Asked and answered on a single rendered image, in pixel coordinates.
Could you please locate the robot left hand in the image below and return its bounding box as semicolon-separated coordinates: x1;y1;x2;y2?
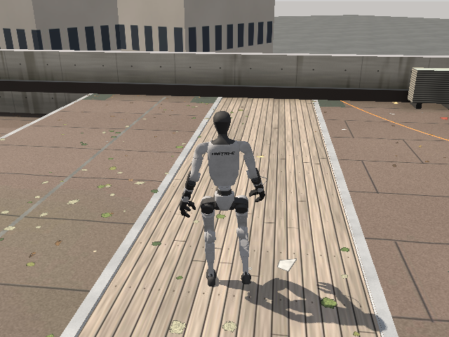
180;200;196;218

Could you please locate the robot left foot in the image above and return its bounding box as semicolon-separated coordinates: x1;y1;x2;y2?
206;269;216;286

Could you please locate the robot right forearm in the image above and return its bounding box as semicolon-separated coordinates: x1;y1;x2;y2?
251;168;264;192

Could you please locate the robot right hand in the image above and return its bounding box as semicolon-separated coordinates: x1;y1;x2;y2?
249;190;265;202

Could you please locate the robot right upper arm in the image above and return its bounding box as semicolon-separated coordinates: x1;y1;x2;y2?
237;141;258;179

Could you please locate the robot left forearm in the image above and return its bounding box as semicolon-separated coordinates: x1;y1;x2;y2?
181;171;196;202

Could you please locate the robot left upper arm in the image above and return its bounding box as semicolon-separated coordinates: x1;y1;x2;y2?
189;142;208;182

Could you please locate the humanoid robot torso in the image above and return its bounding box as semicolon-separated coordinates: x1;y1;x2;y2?
207;139;240;211

